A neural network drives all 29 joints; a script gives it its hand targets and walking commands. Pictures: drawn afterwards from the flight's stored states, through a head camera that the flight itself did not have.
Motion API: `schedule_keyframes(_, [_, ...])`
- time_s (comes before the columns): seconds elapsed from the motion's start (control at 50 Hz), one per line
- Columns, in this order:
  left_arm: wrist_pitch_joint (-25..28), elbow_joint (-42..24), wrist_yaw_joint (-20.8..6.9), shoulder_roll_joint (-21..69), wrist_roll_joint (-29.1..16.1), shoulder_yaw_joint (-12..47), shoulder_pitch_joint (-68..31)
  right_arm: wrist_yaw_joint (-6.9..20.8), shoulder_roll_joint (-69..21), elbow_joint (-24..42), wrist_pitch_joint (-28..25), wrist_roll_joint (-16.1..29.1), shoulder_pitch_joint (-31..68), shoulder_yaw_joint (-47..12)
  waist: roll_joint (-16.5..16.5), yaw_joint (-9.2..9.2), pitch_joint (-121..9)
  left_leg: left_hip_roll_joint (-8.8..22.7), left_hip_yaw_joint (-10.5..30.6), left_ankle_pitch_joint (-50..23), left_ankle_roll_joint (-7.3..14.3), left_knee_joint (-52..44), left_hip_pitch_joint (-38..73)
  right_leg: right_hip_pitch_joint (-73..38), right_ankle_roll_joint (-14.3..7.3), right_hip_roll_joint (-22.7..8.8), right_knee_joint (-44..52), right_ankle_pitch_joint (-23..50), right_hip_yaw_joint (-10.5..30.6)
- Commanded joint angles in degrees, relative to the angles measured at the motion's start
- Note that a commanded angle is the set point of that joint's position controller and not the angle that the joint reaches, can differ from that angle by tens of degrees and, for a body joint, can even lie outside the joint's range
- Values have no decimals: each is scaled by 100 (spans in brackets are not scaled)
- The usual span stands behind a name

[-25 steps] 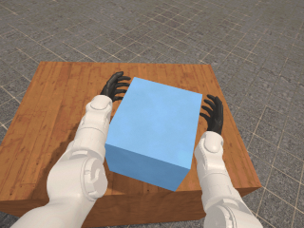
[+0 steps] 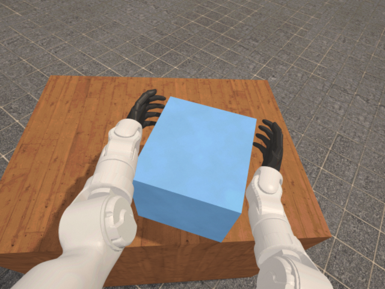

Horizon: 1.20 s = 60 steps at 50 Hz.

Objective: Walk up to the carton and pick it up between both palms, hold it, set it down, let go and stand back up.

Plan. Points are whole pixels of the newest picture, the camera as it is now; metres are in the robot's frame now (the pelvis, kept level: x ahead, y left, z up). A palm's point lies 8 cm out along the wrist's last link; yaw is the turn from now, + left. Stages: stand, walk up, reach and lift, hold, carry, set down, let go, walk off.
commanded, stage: set down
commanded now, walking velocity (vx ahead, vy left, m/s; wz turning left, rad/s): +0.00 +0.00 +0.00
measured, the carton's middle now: (195, 168) +0.39 -0.03 +0.00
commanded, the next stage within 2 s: none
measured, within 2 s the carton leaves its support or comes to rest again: neither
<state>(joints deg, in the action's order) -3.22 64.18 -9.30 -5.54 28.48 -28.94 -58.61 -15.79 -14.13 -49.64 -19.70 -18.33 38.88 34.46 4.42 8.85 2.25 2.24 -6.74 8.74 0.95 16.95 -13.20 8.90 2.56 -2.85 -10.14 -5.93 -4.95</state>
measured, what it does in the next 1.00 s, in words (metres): stands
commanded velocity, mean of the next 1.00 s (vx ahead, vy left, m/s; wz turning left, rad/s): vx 0.00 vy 0.00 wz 0.00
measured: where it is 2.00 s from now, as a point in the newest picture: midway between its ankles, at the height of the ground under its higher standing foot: outside the picture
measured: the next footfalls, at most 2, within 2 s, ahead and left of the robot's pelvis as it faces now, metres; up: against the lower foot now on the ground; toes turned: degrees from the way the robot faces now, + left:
none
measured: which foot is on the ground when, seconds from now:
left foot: down 0.00-1.00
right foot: down 0.00-1.00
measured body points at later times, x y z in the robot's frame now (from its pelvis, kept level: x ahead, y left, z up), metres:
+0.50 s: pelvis +0.00 +0.00 +0.00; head +0.07 +0.04 +0.44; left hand +0.48 +0.09 +0.08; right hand +0.37 -0.19 +0.06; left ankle -0.01 +0.10 -0.75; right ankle -0.02 -0.14 -0.75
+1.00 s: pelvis +0.00 +0.01 -0.01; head +0.08 +0.04 +0.43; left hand +0.50 +0.09 +0.06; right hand +0.37 -0.19 +0.02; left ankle -0.01 +0.10 -0.75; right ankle -0.02 -0.14 -0.75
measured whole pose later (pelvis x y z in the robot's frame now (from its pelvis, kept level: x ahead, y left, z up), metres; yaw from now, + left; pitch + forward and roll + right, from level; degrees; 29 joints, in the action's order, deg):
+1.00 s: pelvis +0.00 +0.01 -0.01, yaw +0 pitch +13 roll -3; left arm 3.1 77.0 -4.8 -13.5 7.1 -10.0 -62.4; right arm -19.8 -7.1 -64.1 -19.1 -4.6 42.9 21.6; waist 1.1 11.6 -3.7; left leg 3.3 -5.7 12.7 1.7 26.9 -27.5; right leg 21.8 3.0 -2.4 -17.2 -8.2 -5.1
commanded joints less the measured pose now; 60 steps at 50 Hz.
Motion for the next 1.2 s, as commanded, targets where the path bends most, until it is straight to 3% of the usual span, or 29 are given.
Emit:
schedule_keyframes(0.0, [522,68,-679,2633,-89,797,-1968,529,-2384,-366,-125,-532,2449,-1824,-408,-175,-2211,-244,-19,-1198,-45,-35,678,-932,75,366,-344,2285,-253])
schedule_keyframes(0.44, [432,40,-674,2450,221,494,-1587,535,-2044,-561,-189,-786,1981,-1399,-397,-145,-1607,-218,-33,-850,26,-47,761,-396,26,450,-137,1314,-327])
schedule_keyframes(0.62, [435,29,-471,1593,165,420,-1429,391,-1202,-738,-202,-663,1674,-1148,-423,-69,-1402,-192,-21,-745,46,31,709,-259,-6,482,-142,1054,-323])
schedule_keyframes(0.68, [500,36,-243,871,-76,517,-1452,215,-512,-775,-217,-400,1660,-1103,-444,-3,-1407,-171,-4,-625,63,90,638,-176,-22,481,-185,927,-301])
schedule_keyframes(0.74, [612,11,86,125,-635,1006,-1528,-42,306,-944,-245,119,1748,-1183,-608,117,-1737,-123,48,-587,14,213,579,-4,-80,496,-281,912,-251])
schedule_keyframes(0.84, [801,393,474,-170,-1746,1829,-2000,-285,313,-843,-196,1139,2510,-1660,-688,203,-2867,-180,199,-506,-21,685,154,325,-104,507,-628,1130,-50])
schedule_keyframes(0.9, [960,731,526,-179,-2189,2148,-2033,-394,229,-682,-156,1303,2749,-1772,-499,359,-3461,-214,294,-686,-41,957,-62,426,-38,504,-872,1716,16])
schedule_keyframes(0.96, [1118,1049,436,-264,-2294,2179,-2026,-409,101,-729,-109,1268,2756,-1851,-418,431,-3770,-232,372,-1077,-66,1149,-141,453,-14,472,-1078,2355,5])
schedule_keyframes(1.04, [1279,1063,466,-607,-2311,2213,-2054,-327,567,-964,-241,1427,2708,-1916,-934,382,-4131,-192,468,-2206,-320,1442,356,769,-82,565,-1173,2857,-74])
schedule_keyframes(1.1, [1298,1172,634,-1124,-2457,2352,-2191,-306,1224,-1255,-320,1857,2723,-2069,-1471,286,-4289,-145,529,-2984,-576,1744,804,1315,-190,698,-1172,2606,-139])
schedule_keyframes(1.18, [1371,1213,785,-1405,-2842,2710,-2476,-315,1494,-1582,-280,2283,2747,-2191,-1704,321,-4346,-155,564,-3097,-722,2016,849,1868,-280,753,-1231,2280,-161])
